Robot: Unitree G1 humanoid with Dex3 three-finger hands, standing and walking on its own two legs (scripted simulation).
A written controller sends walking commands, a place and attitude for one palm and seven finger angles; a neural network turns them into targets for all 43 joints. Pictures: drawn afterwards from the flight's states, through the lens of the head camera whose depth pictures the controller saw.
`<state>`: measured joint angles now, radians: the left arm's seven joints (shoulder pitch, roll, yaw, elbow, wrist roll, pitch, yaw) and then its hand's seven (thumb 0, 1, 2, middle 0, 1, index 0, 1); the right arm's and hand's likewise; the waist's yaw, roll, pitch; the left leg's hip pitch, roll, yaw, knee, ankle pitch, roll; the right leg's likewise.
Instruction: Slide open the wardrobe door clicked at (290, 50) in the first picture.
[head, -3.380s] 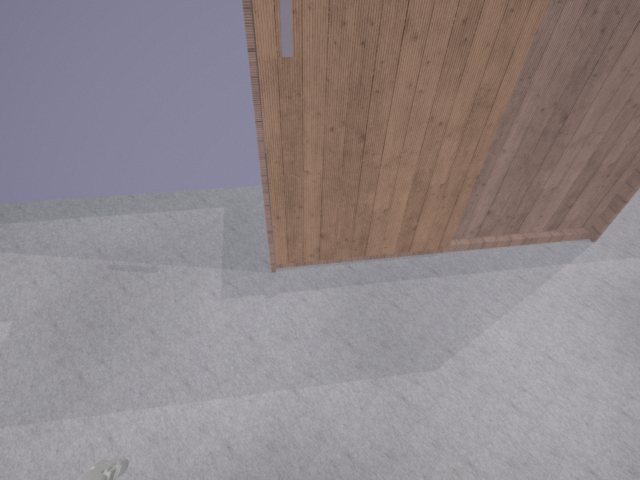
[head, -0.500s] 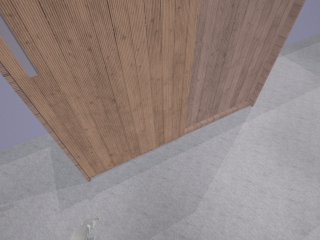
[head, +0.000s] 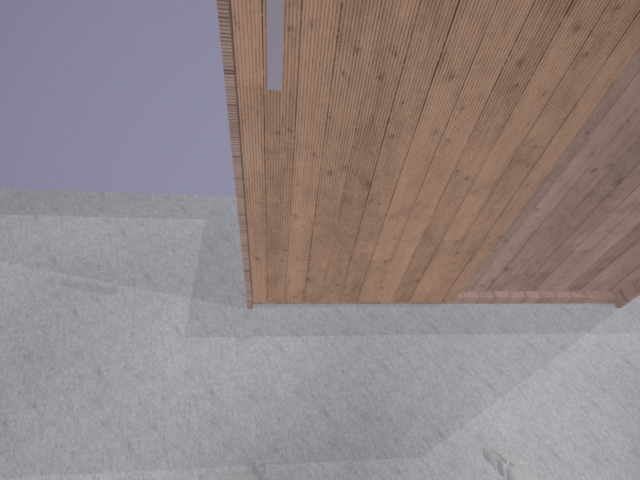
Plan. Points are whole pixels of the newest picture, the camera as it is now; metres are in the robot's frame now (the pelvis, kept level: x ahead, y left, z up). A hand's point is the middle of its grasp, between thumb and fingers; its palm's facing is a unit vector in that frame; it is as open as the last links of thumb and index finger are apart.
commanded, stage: turn to face it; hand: left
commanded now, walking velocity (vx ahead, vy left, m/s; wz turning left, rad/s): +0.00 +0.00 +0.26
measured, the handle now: out of the picture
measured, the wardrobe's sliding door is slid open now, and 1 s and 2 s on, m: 0.00 0.00 0.00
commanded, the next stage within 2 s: take the last steps up to it in 0.10 s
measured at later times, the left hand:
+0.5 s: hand out of the picture +0.00 +0.15 -0.15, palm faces +0.16 -0.96 -0.23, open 7.3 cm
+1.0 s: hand out of the picture +0.01 +0.15 -0.17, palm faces +0.19 -0.97 -0.11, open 7.3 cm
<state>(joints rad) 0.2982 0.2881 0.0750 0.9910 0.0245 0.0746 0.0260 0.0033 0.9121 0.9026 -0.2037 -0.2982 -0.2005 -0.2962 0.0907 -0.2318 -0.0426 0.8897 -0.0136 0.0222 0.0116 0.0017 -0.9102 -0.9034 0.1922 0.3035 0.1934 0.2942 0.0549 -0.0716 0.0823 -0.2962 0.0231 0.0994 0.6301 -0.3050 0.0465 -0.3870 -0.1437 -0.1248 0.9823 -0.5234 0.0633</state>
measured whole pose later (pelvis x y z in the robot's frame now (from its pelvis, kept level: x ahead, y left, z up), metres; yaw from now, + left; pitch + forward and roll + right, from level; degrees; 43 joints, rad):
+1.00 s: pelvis +0.14 +0.03 +0.00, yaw +5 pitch -1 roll +0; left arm 0.47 0.10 0.03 1.20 0.02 -0.01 0.02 0.00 0.91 0.90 -0.21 -0.30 -0.20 -0.30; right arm 0.13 -0.12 -0.03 1.02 -0.02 -0.06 -0.02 0.00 -0.92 -0.90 0.19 0.30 0.19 0.29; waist 0.04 -0.05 0.05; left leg -0.33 0.05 0.18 0.62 -0.28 0.05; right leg -0.24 -0.04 -0.04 1.05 -0.48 -0.02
